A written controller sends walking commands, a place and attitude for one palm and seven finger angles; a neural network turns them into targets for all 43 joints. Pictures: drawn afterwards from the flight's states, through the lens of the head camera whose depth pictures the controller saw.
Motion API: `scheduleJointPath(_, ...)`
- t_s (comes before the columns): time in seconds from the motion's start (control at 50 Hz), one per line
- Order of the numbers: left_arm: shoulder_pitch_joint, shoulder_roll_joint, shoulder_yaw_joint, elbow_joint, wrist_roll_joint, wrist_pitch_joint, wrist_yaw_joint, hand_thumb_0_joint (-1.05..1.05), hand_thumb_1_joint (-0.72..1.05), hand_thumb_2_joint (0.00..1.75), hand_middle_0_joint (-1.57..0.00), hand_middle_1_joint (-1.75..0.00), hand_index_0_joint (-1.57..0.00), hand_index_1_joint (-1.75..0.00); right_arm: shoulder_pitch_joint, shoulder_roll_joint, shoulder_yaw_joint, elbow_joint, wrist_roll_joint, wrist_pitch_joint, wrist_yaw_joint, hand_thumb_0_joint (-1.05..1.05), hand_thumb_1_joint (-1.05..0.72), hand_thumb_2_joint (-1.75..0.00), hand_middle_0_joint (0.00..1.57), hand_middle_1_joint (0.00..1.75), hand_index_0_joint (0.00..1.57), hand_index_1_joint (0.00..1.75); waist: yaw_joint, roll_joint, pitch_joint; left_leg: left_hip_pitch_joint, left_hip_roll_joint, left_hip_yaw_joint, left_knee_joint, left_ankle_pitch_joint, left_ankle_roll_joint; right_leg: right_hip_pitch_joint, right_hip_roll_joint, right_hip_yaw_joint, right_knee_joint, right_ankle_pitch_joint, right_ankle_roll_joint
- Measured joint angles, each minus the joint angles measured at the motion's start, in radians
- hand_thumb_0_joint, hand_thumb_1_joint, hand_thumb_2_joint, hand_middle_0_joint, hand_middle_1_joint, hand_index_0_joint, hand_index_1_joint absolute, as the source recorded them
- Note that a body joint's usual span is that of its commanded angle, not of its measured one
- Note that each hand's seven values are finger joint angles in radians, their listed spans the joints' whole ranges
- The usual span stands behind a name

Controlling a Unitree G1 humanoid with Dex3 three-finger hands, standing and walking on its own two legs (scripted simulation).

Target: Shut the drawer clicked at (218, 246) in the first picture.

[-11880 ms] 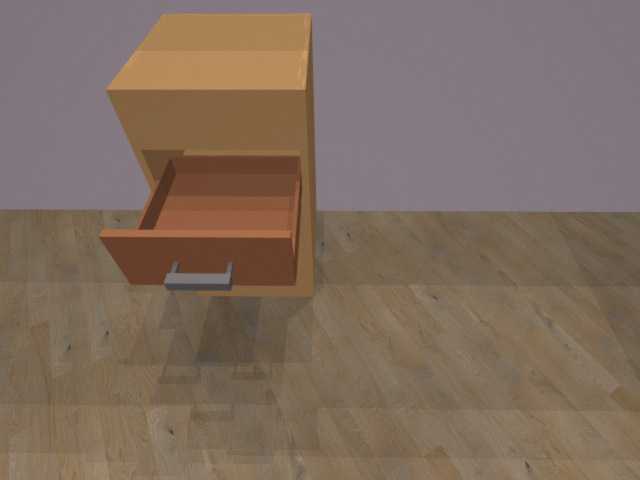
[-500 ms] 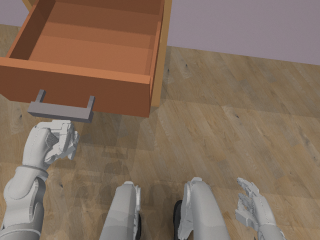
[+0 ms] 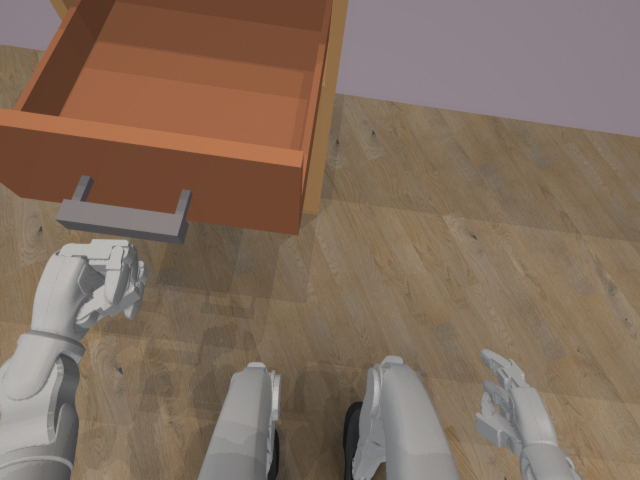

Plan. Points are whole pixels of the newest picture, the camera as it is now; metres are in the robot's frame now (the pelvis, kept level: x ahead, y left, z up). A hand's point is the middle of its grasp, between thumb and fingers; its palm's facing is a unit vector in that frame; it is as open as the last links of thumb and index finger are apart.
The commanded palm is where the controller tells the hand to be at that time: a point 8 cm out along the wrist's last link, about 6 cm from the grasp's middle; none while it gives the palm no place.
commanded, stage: push the drawer shut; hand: left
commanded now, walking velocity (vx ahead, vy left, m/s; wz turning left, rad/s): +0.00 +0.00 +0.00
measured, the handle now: (130, 206) +0.41 +0.25 +0.01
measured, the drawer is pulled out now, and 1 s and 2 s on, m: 0.29 0.18 0.06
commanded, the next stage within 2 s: none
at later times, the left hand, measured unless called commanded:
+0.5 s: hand (144, 247) +0.37 +0.23 +0.01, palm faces -0.09 -0.99 -0.07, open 2.8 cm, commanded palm +0.37 +0.26 +0.02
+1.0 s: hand (162, 190) +0.44 +0.22 +0.01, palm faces -0.09 -0.99 -0.07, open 3.0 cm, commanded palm +0.44 +0.26 +0.02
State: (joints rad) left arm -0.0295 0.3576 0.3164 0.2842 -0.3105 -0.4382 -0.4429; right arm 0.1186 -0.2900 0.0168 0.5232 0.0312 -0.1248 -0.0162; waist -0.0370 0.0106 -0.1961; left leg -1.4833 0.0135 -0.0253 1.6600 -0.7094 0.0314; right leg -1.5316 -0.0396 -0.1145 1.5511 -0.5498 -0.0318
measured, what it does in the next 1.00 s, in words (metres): stands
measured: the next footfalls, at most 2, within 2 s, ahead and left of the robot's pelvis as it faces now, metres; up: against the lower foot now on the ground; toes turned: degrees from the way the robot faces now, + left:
none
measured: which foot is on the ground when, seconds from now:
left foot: down 0.00-1.00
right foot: down 0.00-1.00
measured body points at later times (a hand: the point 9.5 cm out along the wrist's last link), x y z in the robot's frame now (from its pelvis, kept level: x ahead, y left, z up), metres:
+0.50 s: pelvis -0.01 +0.00 +0.00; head +0.15 +0.04 +0.42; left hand +0.36 +0.28 +0.01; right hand +0.16 -0.25 -0.11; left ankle +0.02 +0.10 -0.54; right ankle +0.08 -0.11 -0.54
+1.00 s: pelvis -0.01 +0.00 +0.00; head +0.17 +0.04 +0.41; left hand +0.44 +0.28 +0.02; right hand +0.10 -0.26 -0.11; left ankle +0.02 +0.10 -0.54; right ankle +0.08 -0.11 -0.54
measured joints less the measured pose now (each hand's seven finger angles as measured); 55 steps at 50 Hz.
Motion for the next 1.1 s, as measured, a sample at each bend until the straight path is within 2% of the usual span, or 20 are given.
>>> scheduleJointPath(0.22, -0.092, 0.000, -0.026, 0.044, 0.039, 0.036, 0.042, 0.00, 0.89, 0.93, -1.39, -1.60, -1.39, -1.60, 0.022, 0.008, 0.016, 0.011, -0.002, 0.018, 0.003, 0.01, -0.90, -0.90, 0.20, 0.30, 0.21, 0.30, -0.002, 0.008, 0.001, -0.004, -0.008, 0.007, -0.009, 0.014, 0.008, -0.002, -0.007, 0.008, -0.009, 0.013, 0.008)
scheduleJointPath(0.38, -0.197, 0.014, -0.027, 0.153, 0.065, 0.013, 0.047, -0.04, 0.82, 0.94, -1.40, -1.60, -1.39, -1.60, 0.039, 0.007, 0.026, 0.044, -0.006, 0.017, -0.014, 0.01, -0.90, -0.90, 0.20, 0.30, 0.21, 0.30, -0.003, -0.001, 0.004, -0.016, -0.015, 0.002, -0.011, 0.028, 0.007, -0.008, -0.014, 0.003, -0.011, 0.022, 0.006)
scheduleJointPath(0.64, -0.391, 0.058, -0.023, 0.324, 0.103, 0.031, 0.067, -0.02, 0.84, 0.95, -1.39, -1.60, -1.39, -1.60, 0.054, -0.002, 0.027, 0.063, -0.013, 0.029, -0.021, 0.01, -0.90, -0.90, 0.20, 0.30, 0.21, 0.30, -0.038, 0.001, 0.010, -0.032, -0.016, -0.004, -0.020, 0.049, 0.004, -0.019, -0.014, -0.003, -0.026, 0.042, 0.004)
scheduleJointPath(0.76, -0.458, 0.074, -0.006, 0.409, 0.120, 0.012, 0.079, 0.00, 0.85, 0.95, -1.39, -1.60, -1.39, -1.60, 0.071, -0.002, 0.033, 0.066, -0.019, 0.041, -0.016, 0.01, -0.90, -0.90, 0.20, 0.30, 0.21, 0.30, -0.058, 0.004, 0.009, -0.032, -0.012, -0.002, -0.028, 0.050, 0.005, -0.021, -0.009, -0.001, -0.036, 0.046, 0.004)
scheduleJointPath(0.9, -0.529, 0.105, 0.029, 0.489, 0.134, -0.011, 0.061, -0.01, 0.83, 0.93, -1.39, -1.60, -1.39, -1.60, 0.085, 0.000, 0.039, 0.067, -0.025, 0.061, -0.009, 0.00, -0.90, -0.90, 0.20, 0.30, 0.21, 0.30, -0.078, 0.006, 0.015, -0.044, -0.005, 0.000, -0.024, 0.046, 0.006, -0.034, -0.002, 0.001, -0.035, 0.048, 0.005)
scheduleJointPath(1.1, -0.602, 0.126, 0.048, 0.542, 0.150, -0.011, 0.062, -0.02, 0.81, 0.92, -1.39, -1.60, -1.39, -1.60, 0.096, 0.003, 0.040, 0.068, -0.033, 0.090, 0.004, 0.00, -0.90, -0.90, 0.20, 0.30, 0.21, 0.30, -0.093, 0.014, 0.023, -0.061, -0.005, 0.000, -0.020, 0.043, 0.011, -0.049, -0.001, 0.002, -0.036, 0.048, 0.011)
